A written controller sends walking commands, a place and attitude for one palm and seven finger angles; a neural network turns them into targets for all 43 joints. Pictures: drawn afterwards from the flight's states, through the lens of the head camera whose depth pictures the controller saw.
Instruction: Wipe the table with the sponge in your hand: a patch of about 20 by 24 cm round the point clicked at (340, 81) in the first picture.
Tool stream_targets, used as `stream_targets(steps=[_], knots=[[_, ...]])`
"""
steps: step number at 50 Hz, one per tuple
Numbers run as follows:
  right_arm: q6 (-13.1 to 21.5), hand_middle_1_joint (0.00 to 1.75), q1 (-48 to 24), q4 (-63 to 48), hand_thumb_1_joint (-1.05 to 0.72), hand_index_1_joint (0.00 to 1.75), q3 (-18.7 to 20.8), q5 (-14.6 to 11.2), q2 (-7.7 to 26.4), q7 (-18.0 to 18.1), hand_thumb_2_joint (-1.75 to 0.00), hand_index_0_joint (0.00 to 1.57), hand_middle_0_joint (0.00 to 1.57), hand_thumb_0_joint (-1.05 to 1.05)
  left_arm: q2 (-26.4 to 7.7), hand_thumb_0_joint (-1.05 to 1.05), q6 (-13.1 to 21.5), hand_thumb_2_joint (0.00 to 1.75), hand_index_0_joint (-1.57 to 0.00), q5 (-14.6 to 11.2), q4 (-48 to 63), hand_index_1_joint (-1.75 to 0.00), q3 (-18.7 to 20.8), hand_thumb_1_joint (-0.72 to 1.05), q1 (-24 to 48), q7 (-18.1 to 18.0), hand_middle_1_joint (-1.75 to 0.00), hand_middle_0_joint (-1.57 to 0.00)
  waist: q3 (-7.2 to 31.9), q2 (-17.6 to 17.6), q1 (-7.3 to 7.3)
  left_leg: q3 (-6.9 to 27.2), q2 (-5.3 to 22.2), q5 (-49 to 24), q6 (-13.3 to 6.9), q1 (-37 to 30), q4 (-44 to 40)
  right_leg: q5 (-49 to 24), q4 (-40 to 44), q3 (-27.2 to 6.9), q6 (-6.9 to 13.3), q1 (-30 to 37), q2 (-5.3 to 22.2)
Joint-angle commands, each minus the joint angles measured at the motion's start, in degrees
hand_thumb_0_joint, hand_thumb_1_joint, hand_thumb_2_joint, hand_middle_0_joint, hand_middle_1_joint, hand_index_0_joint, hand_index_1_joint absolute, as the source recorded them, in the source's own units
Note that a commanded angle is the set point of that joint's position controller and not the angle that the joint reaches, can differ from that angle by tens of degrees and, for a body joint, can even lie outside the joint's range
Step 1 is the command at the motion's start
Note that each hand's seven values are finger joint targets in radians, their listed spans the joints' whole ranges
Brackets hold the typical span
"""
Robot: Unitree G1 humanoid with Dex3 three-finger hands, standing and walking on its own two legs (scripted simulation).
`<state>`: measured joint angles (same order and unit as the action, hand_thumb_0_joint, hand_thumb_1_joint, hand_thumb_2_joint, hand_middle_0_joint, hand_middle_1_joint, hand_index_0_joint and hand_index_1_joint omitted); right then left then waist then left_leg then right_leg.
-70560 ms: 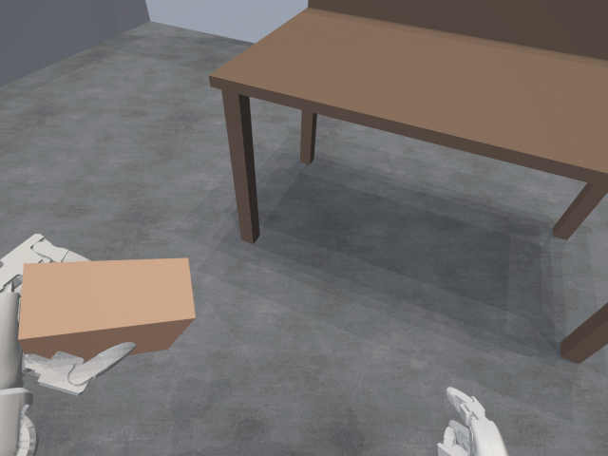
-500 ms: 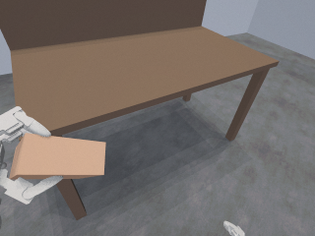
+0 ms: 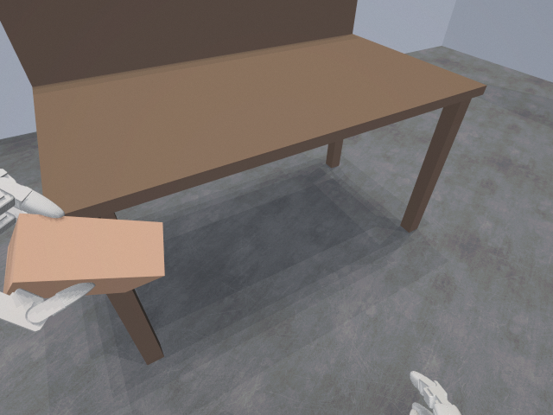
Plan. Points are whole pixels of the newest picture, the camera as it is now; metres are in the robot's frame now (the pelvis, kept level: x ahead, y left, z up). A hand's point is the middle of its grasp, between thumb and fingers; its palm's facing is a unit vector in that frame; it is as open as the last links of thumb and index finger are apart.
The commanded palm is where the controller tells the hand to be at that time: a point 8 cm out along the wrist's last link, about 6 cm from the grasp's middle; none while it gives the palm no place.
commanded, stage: stop stepping back and stand still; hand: left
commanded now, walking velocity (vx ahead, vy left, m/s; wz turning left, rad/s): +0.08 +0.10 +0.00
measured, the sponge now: (105, 261) +0.25 +0.21 +0.17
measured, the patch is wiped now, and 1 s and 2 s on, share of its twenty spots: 0.95 0.95 0.95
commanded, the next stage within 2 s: stand and wait in 0.22 s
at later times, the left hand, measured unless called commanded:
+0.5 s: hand (32, 265) +0.21 +0.25 +0.21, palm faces +0.44 -0.82 -0.37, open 10.1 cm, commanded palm +0.16 +0.29 +0.23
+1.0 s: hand (28, 248) +0.24 +0.27 +0.21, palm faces +0.40 -0.84 -0.36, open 10.1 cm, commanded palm +0.18 +0.32 +0.23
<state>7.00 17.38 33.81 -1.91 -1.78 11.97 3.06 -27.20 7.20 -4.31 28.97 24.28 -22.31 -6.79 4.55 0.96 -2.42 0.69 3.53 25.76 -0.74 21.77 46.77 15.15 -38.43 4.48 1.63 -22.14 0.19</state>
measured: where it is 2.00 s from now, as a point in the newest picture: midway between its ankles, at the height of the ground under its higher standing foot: outside the picture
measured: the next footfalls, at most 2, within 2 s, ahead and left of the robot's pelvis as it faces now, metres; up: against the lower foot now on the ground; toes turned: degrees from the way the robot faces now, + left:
left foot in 0.22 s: +0.06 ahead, +0.15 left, +0.00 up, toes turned +2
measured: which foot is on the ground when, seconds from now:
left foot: up 0.00-0.20, down 0.22-1.00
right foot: down 0.00-1.00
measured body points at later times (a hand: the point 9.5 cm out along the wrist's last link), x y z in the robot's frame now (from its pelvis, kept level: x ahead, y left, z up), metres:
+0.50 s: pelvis +0.01 +0.01 +0.02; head -0.01 +0.00 +0.47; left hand +0.18 +0.29 +0.23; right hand +0.17 -0.22 -0.07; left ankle +0.00 +0.14 -0.69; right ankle +0.05 -0.09 -0.71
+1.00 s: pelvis +0.03 +0.04 +0.03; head +0.04 +0.05 +0.47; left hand +0.21 +0.32 +0.23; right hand +0.22 -0.18 -0.04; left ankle +0.02 +0.15 -0.71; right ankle +0.05 -0.09 -0.71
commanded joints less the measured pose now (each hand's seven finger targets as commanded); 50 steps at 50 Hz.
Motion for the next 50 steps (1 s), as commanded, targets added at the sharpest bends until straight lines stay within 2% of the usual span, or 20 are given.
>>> stream_targets(steps=[1,2,3,5,7,9,11,12,13,16,17,19,21,23,25,27,28,31,36,50], knots=[[1.81,0.30,-11.31,-8.47,-0.90,0.30,4.52,-0.08,7.99,0.03,-0.90,0.20,0.20,0.00,-6.45,0.00,3.64,1.30,-1.20,-0.47,10.68,-1.60,4.24,0.10,8.90,0.96,-1.60,-1.20,-0.52,-15.06,1.40,4.47,-1.45,-1.86,-0.74,19.71,33.17,21.53,29.73,-35.40,7.88,5.79,20.89],[1.82,0.30,-11.46,-7.04,-0.90,0.30,4.15,-0.08,6.92,-0.43,-0.90,0.20,0.20,0.00,-5.98,0.00,4.29,1.30,-1.20,0.50,11.95,-1.60,3.48,0.10,10.65,1.29,-1.60,-1.20,-2.63,-8.31,0.45,4.71,0.11,-3.48,-1.03,16.45,31.23,27.22,29.48,-33.54,8.56,-0.94,19.58],[1.46,0.30,-10.20,-7.14,-0.90,0.30,4.52,0.05,7.46,-0.63,-0.90,0.20,0.20,0.00,-6.71,0.00,4.34,1.30,-1.20,0.25,13.40,-1.60,3.72,0.10,8.74,1.15,-1.60,-1.20,-3.30,-6.10,0.39,4.99,2.09,-3.97,-1.31,12.92,26.04,27.39,28.12,-30.78,9.53,-5.17,19.88],[1.06,0.30,-10.40,-7.03,-0.90,0.30,3.64,0.41,5.89,-0.28,-0.90,0.20,0.20,0.00,-6.42,0.00,4.59,1.30,-1.20,0.02,18.92,-1.60,2.94,0.10,7.92,0.31,-1.60,-1.20,-2.09,-5.53,0.10,1.71,2.87,-5.02,-1.96,0.85,12.28,24.56,25.92,-19.32,7.44,-12.12,17.27],[2.32,0.30,-11.76,-7.39,-0.90,0.30,3.01,0.66,5.17,1.30,-0.90,0.20,0.20,0.00,-7.15,0.00,4.71,1.30,-1.20,0.27,24.12,-1.60,2.74,0.10,8.21,-1.56,-1.60,-1.20,1.90,-4.75,0.78,-1.08,1.59,-3.63,-2.81,-9.01,-4.15,23.71,21.35,-14.63,6.13,-10.01,15.77],[3.36,0.30,-9.66,-6.50,-0.90,0.30,2.60,1.49,5.52,2.60,-0.90,0.20,0.20,0.00,-6.53,0.00,4.40,1.30,-1.20,0.44,22.57,-1.60,2.89,0.10,4.19,-3.28,-1.60,-1.20,4.19,0.72,0.82,-4.33,-2.15,-1.19,-2.92,-13.46,-16.12,24.45,15.49,-10.93,3.81,-5.72,11.04],[4.00,0.30,-9.60,-6.79,-0.90,0.30,3.12,1.86,8.09,2.82,-0.90,0.20,0.20,0.00,-4.95,0.00,4.47,1.30,-1.20,0.40,21.55,-1.60,3.15,0.10,4.70,-4.51,-1.60,-1.20,2.35,17.69,1.92,13.47,7.83,8.97,-7.29,-8.97,-29.27,15.10,-0.93,-3.31,-0.41,-4.25,1.42],[4.07,0.30,-9.00,-7.60,-0.90,0.30,3.33,1.05,8.03,2.77,-0.90,0.20,0.20,0.00,-5.32,0.00,3.79,1.30,-1.20,0.55,19.07,-1.60,3.64,0.10,3.81,-4.86,-1.60,-1.20,1.20,18.72,1.62,20.05,12.58,6.94,-9.19,-7.45,-33.35,12.78,-10.06,-0.50,-2.44,-5.13,-1.31],[4.20,0.30,-8.26,-6.97,-0.90,0.30,3.68,0.56,7.11,2.53,-0.90,0.20,0.20,0.00,-6.25,0.00,3.51,1.30,-1.20,1.02,18.07,-1.60,4.84,0.10,5.51,-4.75,-1.60,-1.20,1.89,13.90,2.16,14.60,10.93,-0.33,-8.56,-6.00,-31.41,13.38,-12.05,-2.58,-2.75,-3.21,-0.97],[3.57,0.30,-9.07,-6.44,-0.90,0.30,3.25,-0.01,7.23,1.07,-0.90,0.20,0.20,0.00,-4.35,0.00,2.59,1.30,-1.20,0.85,9.23,-1.60,4.59,0.10,1.46,-3.73,-1.60,-1.20,-1.70,7.71,2.84,7.17,5.99,-7.60,-4.80,1.96,-21.85,1.40,9.21,-1.59,-2.58,9.66,-0.41],[3.30,0.30,-9.10,-6.79,-0.90,0.30,3.46,-0.02,7.03,0.83,-0.90,0.20,0.20,0.00,-4.30,0.00,2.59,1.30,-1.20,0.90,7.39,-1.60,4.55,0.10,0.74,-3.22,-1.60,-1.20,-1.29,1.12,2.57,3.93,2.72,-9.05,-3.23,3.84,-16.31,-3.36,14.27,-3.89,-1.69,13.93,1.14],[2.10,0.30,-10.49,-7.51,-0.90,0.30,4.16,0.03,6.60,-0.14,-0.90,0.20,0.20,0.00,-4.82,0.00,3.12,1.30,-1.20,0.54,6.47,-1.60,3.95,0.10,-0.02,-2.03,-1.60,-1.20,-1.15,-15.06,1.41,-0.27,-2.65,-4.92,-0.23,9.39,1.00,-4.26,23.26,-24.98,4.51,13.84,15.82],[1.72,0.30,-10.78,-6.87,-0.90,0.30,4.66,-0.24,6.72,-0.49,-0.90,0.20,0.20,0.00,-4.19,0.00,3.67,1.30,-1.20,-0.04,8.80,-1.60,3.41,0.10,0.80,-1.53,-1.60,-1.20,-0.86,-13.49,1.45,2.50,-0.47,-3.31,-0.19,4.35,4.62,3.03,25.94,-23.69,5.99,7.69,17.50],[1.02,0.30,-11.29,-7.37,-0.90,0.30,3.64,0.14,5.49,-0.49,-0.90,0.20,0.20,0.00,-5.09,0.00,4.24,1.30,-1.20,0.05,13.07,-1.60,4.07,0.10,0.65,-1.63,-1.60,-1.20,-0.55,-7.70,1.19,2.25,0.79,-4.50,-1.15,0.44,-5.78,-0.14,21.55,-18.90,5.66,6.78,16.22],[1.10,0.30,-11.78,-7.42,-0.90,0.30,3.24,0.90,5.67,0.28,-0.90,0.20,0.20,0.00,-4.72,0.00,4.90,1.30,-1.20,0.08,16.71,-1.60,3.41,0.10,0.74,-2.38,-1.60,-1.20,1.17,-2.07,0.82,1.66,0.01,-11.57,-1.68,-7.85,-18.14,0.58,16.91,-12.62,2.74,5.12,11.31],[1.69,0.30,-13.19,-8.29,-0.90,0.30,3.66,1.34,7.40,1.18,-0.90,0.20,0.20,0.00,-4.83,0.00,5.60,1.30,-1.20,0.27,20.58,-1.60,3.23,0.10,1.97,-3.30,-1.60,-1.20,1.65,9.19,2.10,8.97,4.75,-12.97,-3.33,-9.56,-25.74,-0.91,10.02,-7.67,-0.15,4.63,4.22],[1.92,0.30,-12.87,-8.31,-0.90,0.30,3.50,0.97,7.35,1.30,-0.90,0.20,0.20,0.00,-4.75,0.00,5.73,1.30,-1.20,0.55,21.54,-1.60,3.17,0.10,2.21,-3.73,-1.60,-1.20,3.07,10.55,3.10,11.19,6.78,-13.04,-4.06,-8.71,-26.71,-1.89,8.52,-5.44,-1.52,6.35,2.16],[2.37,0.30,-12.11,-7.85,-0.90,0.30,3.48,0.81,6.68,1.35,-0.90,0.20,0.20,0.00,-4.24,0.00,4.68,1.30,-1.20,1.16,18.09,-1.60,3.24,0.10,2.71,-4.00,-1.60,-1.20,2.49,5.79,2.76,6.18,3.17,-16.92,-2.38,-5.20,-22.91,-7.86,10.98,-5.53,-1.82,10.79,2.19],[2.00,0.30,-12.13,-7.26,-0.90,0.30,3.94,0.61,6.94,1.03,-0.90,0.20,0.20,0.00,-2.33,0.00,4.09,1.30,-1.20,0.97,12.61,-1.60,1.43,0.10,4.23,-3.54,-1.60,-1.20,3.09,0.50,2.13,3.75,1.33,-20.21,-0.82,-7.69,-19.13,-12.84,14.55,-8.89,-0.62,11.42,4.60],[-0.03,0.30,-14.01,-9.30,-0.90,0.30,3.10,0.83,6.22,0.59,-0.90,0.20,0.20,0.00,-3.83,0.00,4.19,1.30,-1.20,0.53,17.69,-1.60,3.19,0.10,-0.90,-3.43,-1.60,-1.20,4.62,5.18,2.80,3.65,2.51,-26.91,-0.50,-7.85,-22.28,-16.24,12.99,-5.76,-1.31,14.08,2.86]])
